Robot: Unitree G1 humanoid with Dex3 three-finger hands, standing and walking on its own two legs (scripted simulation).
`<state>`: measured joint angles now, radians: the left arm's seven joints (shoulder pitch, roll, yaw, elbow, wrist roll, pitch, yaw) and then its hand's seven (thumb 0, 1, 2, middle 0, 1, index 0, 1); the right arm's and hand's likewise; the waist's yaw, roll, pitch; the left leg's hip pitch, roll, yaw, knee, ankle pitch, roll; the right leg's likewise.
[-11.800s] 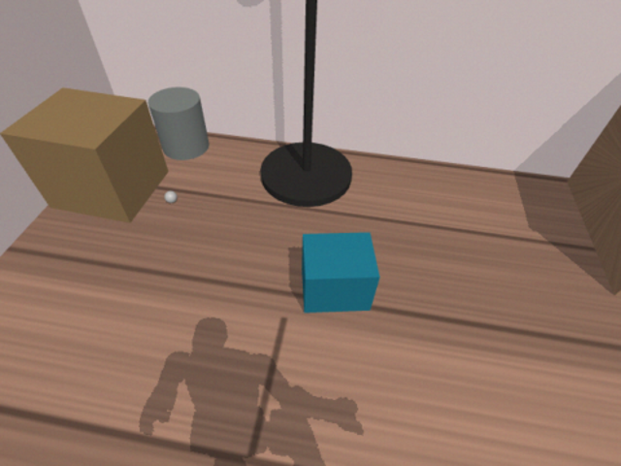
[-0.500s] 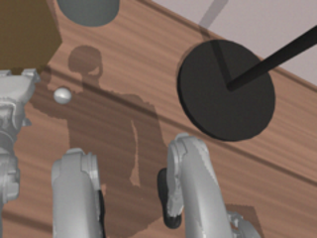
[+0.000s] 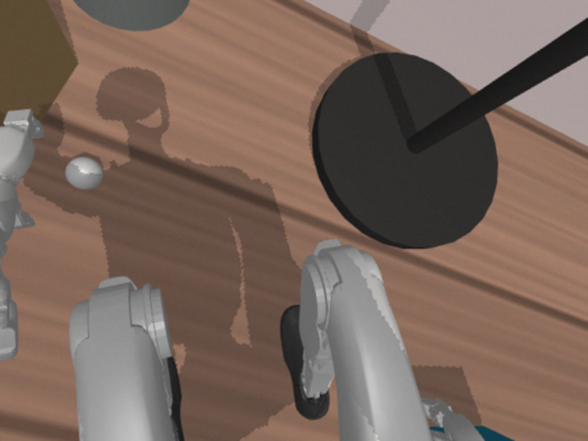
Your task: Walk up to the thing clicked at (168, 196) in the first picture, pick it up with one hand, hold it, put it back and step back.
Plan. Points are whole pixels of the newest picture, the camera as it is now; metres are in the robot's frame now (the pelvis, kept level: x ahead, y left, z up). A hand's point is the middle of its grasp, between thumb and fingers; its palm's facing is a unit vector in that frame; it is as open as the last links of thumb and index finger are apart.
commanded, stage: rise first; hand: left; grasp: from above
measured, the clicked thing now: (84, 173) +0.51 +0.24 -0.31
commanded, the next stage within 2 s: approach in 1.74 s
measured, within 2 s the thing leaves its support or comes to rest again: neither
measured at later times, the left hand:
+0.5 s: hand (24, 182) +0.47 +0.28 -0.19, palm faces -0.45 -0.06 -0.89, open 13.8 cm
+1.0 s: hand (24, 176) +0.47 +0.28 -0.19, palm faces -0.44 -0.06 -0.90, open 14.0 cm
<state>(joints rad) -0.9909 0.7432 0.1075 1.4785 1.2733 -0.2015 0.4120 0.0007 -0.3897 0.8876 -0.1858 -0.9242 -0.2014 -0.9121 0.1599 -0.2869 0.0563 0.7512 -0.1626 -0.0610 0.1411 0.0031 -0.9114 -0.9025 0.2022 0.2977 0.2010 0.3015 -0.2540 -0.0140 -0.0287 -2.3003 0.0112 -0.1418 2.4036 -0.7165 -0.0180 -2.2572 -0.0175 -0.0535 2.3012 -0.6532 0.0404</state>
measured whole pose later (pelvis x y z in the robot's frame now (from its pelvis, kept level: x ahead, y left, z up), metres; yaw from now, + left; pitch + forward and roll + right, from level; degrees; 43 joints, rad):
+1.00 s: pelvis +0.00 +0.00 -0.01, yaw -1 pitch +34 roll -8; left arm -1.02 0.77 0.09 1.50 1.26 -0.17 0.42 0.00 -0.52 1.00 -0.11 -1.00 -0.11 -1.00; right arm 0.17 -0.30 0.10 0.72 -0.16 -0.09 0.16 0.00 -0.91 -0.90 0.20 0.30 0.20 0.30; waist -0.29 -0.01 -0.02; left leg -2.34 0.01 -0.16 2.44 -0.71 -0.02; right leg -2.28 -0.01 -0.06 2.33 -0.64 0.04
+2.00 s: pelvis -0.01 +0.00 -0.01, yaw +0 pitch +33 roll -8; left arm -1.03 0.72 0.02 1.51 1.26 -0.17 0.42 0.00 -0.43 0.93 -0.18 -0.95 -0.18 -0.95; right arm 0.18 -0.29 0.10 0.73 -0.16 -0.09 0.16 0.00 -0.91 -0.90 0.20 0.30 0.20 0.30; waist -0.28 -0.01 -0.04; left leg -2.33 0.00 -0.15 2.43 -0.69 -0.02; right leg -2.28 -0.02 -0.06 2.32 -0.63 0.04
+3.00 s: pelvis +0.00 +0.01 -0.03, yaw -5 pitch +31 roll -13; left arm -1.15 0.83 0.06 1.79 1.36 -0.12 0.72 0.00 -0.48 0.97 -0.10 -1.00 -0.10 -1.00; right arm 0.10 -0.33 0.21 0.68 -0.27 -0.16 0.25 0.00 -0.90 -0.90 0.20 0.30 0.20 0.30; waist -0.42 -0.07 0.09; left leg -2.37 0.01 -0.20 2.54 -0.73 0.01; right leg -2.29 0.01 -0.10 2.36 -0.64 0.06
